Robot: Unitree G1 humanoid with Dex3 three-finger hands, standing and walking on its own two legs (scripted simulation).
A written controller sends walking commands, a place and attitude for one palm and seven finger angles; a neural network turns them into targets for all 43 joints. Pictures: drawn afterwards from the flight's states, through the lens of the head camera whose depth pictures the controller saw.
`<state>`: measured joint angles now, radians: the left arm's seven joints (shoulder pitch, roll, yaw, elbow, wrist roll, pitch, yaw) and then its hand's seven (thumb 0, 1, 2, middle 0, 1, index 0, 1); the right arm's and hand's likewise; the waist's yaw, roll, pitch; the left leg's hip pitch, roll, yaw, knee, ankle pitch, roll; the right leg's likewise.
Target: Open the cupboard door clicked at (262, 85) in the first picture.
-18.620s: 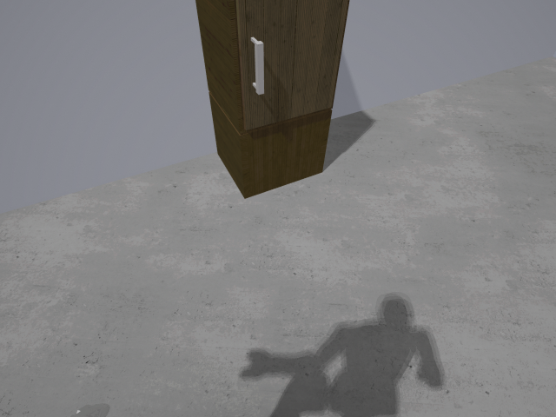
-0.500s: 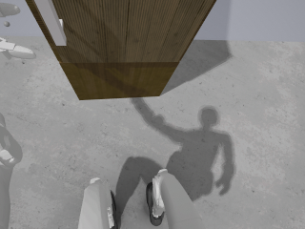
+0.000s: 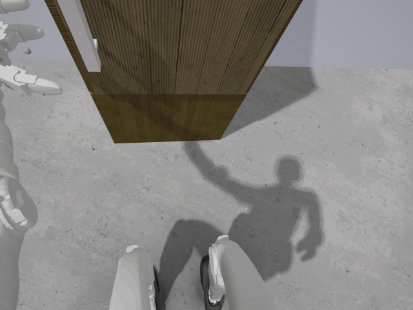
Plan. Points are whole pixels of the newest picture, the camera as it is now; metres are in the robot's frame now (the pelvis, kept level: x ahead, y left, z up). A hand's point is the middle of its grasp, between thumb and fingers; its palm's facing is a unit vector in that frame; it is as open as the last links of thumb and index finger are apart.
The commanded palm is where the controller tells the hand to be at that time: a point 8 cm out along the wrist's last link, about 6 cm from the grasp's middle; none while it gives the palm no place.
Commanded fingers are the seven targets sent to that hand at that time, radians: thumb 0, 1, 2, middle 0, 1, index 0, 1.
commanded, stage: slide the fingers in behind the handle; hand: left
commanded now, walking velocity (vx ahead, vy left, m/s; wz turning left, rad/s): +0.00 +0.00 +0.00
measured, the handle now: (81, 20) +0.60 +0.16 +0.06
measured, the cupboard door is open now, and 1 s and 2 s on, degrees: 0 0 0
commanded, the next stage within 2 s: close the thumb around the handle in 1.62 s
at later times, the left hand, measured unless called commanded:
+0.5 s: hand (54, 46) +0.56 +0.21 +0.05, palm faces +0.01 -1.00 -0.02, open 14.0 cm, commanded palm +0.54 +0.23 +0.05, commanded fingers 0.00 -0.50 0.30 -0.30 -1.20 -0.30 -1.20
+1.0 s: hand (85, 47) +0.56 +0.16 +0.05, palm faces +0.00 -1.00 -0.03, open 14.0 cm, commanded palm +0.54 +0.19 +0.05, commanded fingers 0.00 -0.50 0.30 -0.30 -1.20 -0.30 -1.20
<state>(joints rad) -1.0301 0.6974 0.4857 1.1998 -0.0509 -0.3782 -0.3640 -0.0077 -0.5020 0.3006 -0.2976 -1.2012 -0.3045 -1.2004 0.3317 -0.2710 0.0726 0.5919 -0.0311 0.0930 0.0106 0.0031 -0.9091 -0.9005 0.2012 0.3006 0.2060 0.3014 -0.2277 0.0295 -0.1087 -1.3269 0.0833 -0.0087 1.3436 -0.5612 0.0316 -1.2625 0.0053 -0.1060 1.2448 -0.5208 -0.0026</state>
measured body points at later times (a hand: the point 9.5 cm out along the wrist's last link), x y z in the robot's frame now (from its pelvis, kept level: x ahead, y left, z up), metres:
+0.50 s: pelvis +0.00 +0.00 +0.00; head +0.20 +0.04 +0.40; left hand +0.55 +0.26 +0.05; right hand -0.02 -0.26 -0.10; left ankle +0.02 +0.10 -0.61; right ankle +0.03 -0.13 -0.61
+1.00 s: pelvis +0.00 -0.01 +0.00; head +0.19 +0.02 +0.41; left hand +0.55 +0.21 +0.05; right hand +0.00 -0.27 -0.11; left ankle +0.02 +0.10 -0.61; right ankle +0.03 -0.13 -0.61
